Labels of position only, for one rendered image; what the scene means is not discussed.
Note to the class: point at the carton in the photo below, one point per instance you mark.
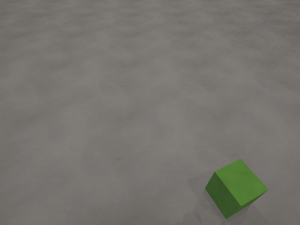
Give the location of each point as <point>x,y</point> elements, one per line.
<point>234,187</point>

